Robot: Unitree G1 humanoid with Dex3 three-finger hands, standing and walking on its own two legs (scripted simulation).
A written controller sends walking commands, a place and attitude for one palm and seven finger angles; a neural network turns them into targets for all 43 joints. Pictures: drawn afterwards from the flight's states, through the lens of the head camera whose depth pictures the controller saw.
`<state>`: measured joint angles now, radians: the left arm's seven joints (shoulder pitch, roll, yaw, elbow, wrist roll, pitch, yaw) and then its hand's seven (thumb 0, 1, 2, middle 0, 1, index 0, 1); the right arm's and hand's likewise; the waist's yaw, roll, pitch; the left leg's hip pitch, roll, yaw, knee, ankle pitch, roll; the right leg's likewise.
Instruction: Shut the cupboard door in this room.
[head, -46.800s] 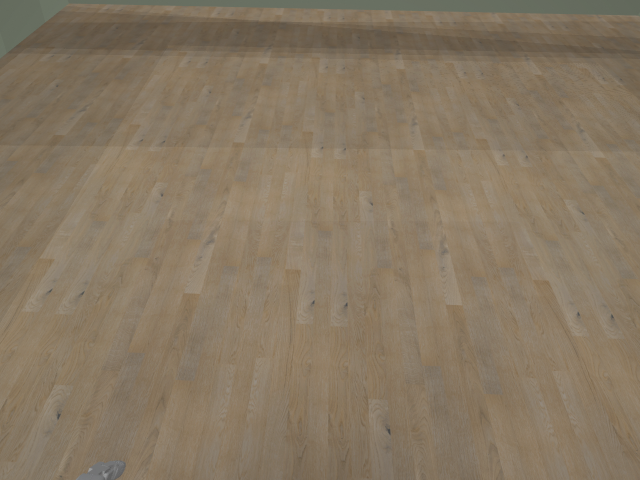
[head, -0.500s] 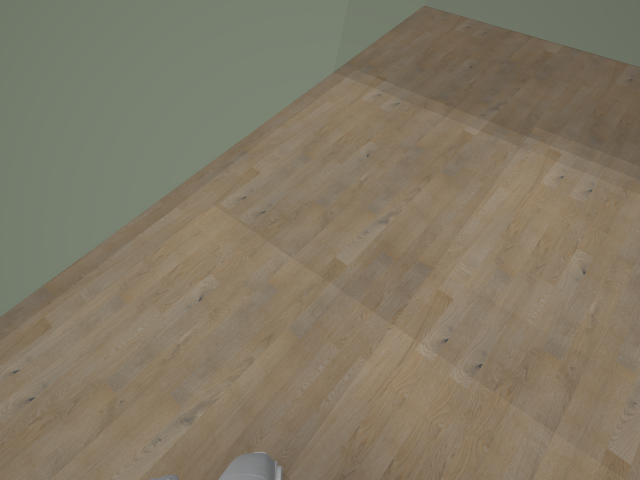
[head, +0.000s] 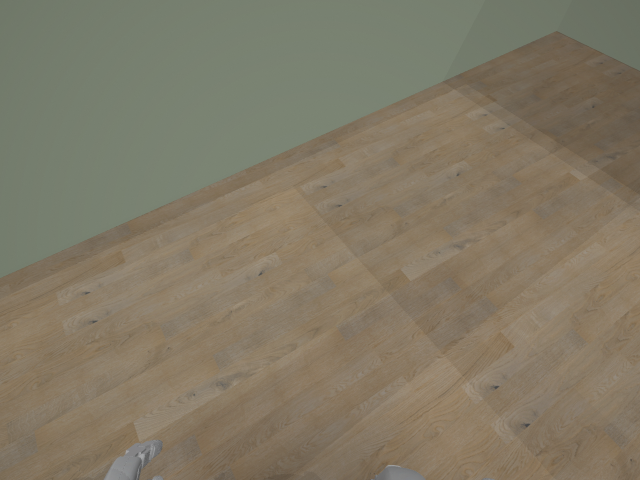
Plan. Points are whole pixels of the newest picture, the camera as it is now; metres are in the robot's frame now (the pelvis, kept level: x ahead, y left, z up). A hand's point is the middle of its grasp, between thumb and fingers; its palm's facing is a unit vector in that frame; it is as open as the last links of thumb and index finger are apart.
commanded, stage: walk to a spot facing it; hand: left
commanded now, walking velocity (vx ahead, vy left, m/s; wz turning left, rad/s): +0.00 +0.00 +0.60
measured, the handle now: out of the picture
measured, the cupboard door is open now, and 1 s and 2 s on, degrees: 86 86 86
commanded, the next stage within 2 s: none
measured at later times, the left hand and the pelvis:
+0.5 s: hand out of the picture -0.03 +0.21 -0.18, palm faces +0.36 -0.90 -0.26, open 7.4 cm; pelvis +0.00 +0.00 -0.01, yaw +20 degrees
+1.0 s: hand out of the picture +0.02 +0.22 -0.15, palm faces +0.57 -0.78 -0.27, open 7.4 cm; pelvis +0.03 -0.02 -0.01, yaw +37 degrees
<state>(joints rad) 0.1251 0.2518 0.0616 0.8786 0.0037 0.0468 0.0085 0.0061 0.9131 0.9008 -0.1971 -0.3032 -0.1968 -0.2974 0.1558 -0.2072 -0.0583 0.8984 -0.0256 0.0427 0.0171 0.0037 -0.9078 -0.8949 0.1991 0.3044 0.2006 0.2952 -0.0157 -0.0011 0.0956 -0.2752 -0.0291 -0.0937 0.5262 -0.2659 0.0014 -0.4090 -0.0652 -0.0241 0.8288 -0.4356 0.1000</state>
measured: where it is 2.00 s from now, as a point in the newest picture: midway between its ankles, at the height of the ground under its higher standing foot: (223, 456)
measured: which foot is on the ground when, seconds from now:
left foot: down 0.00-0.06, up 0.08-0.48, down 0.50-0.96, up 0.98-1.00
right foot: up 0.00-0.04, down 0.06-0.50, up 0.52-0.94, down 0.96-1.00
